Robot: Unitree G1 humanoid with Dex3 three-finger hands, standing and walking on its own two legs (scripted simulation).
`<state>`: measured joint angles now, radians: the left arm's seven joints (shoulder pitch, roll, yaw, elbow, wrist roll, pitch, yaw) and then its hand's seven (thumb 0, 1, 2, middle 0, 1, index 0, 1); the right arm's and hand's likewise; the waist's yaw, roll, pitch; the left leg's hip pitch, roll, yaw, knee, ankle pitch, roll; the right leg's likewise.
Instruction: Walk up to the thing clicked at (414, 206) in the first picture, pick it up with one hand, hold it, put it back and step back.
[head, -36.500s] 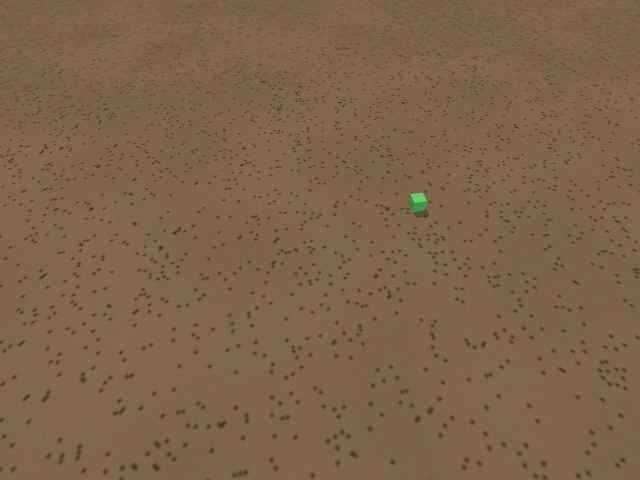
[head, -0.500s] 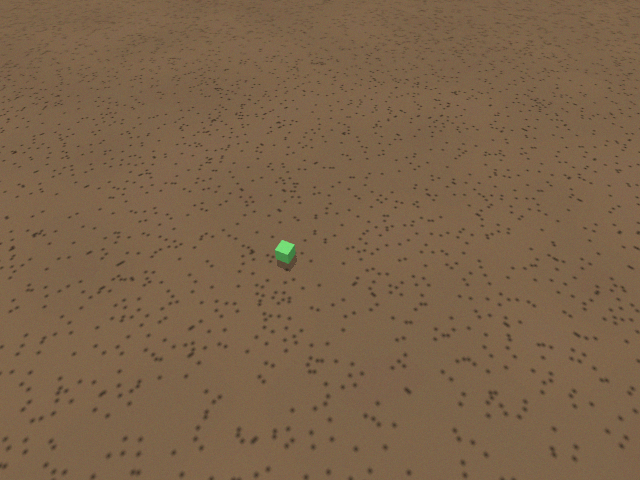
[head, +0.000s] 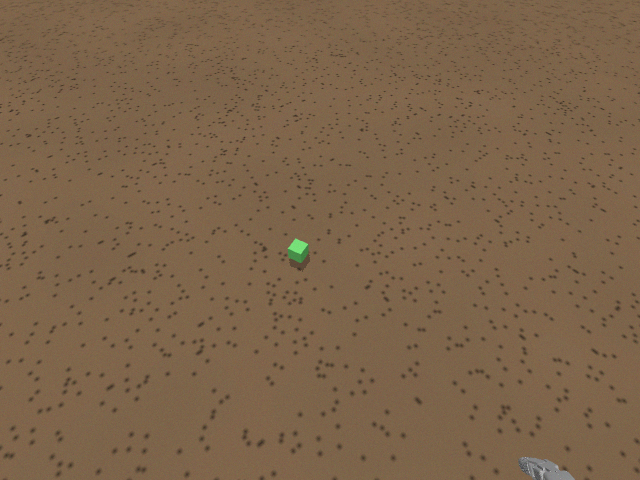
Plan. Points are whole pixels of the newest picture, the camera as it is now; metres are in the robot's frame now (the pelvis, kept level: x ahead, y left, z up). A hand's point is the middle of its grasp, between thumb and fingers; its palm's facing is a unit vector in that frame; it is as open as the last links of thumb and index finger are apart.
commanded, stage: step back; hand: left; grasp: from above
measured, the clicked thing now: (298, 250) +1.00 +0.11 -0.74
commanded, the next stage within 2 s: stand in 0.12 s
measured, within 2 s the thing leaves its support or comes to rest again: neither
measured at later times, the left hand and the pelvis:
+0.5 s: hand out of the picture +0.08 +0.25 -0.14, palm faces -0.03 -0.94 -0.34, open 7.4 cm; pelvis +0.00 +0.00 +0.01, yaw +0 degrees
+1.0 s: hand out of the picture +0.05 +0.25 -0.14, palm faces -0.03 -0.94 -0.34, open 7.4 cm; pelvis -0.01 +0.00 +0.01, yaw +0 degrees
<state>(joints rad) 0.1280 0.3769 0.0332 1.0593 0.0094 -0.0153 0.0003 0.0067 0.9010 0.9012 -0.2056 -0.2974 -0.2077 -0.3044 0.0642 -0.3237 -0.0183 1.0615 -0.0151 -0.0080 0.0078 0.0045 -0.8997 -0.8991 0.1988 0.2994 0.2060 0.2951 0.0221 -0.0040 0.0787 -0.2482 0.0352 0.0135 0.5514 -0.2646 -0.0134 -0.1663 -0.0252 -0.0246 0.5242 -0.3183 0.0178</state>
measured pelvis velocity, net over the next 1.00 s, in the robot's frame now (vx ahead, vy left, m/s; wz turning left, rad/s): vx -0.01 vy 0.00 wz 0.00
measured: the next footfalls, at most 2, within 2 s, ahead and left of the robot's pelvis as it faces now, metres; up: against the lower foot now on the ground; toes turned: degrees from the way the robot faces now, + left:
none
